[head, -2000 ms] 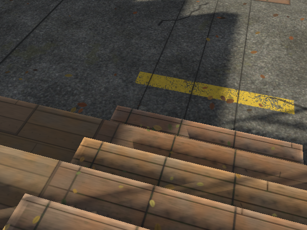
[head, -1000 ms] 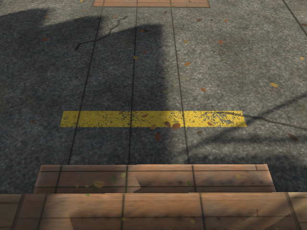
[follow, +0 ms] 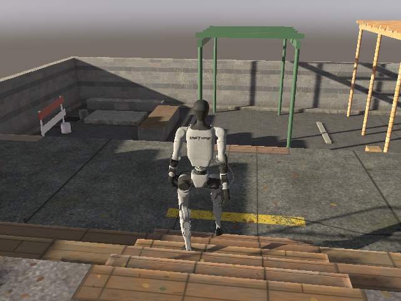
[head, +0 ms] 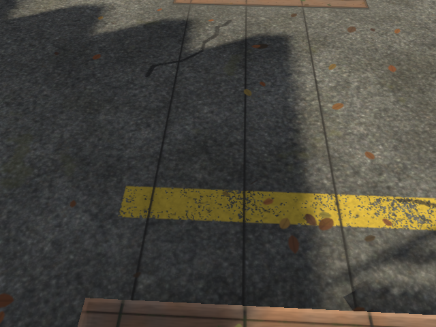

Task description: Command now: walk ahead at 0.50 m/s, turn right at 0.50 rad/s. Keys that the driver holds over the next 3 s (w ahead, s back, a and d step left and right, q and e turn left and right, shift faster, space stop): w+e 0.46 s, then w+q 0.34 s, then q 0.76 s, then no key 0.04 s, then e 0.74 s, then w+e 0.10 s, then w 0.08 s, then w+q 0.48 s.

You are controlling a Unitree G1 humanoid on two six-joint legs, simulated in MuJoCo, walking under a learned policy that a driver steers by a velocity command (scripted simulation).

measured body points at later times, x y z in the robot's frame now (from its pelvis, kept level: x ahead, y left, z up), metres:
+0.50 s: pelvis +0.30 -0.08 -0.14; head +0.30 -0.08 +0.31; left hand +0.28 +0.15 -0.29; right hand +0.40 -0.35 -0.25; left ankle +0.45 +0.04 -0.81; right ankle +0.22 -0.17 -0.86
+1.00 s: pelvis +0.60 -0.09 -0.30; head +0.61 -0.09 +0.15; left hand +0.84 +0.07 -0.39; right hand +0.48 -0.28 -0.44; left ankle +0.54 -0.01 -1.00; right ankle +0.76 -0.28 -0.97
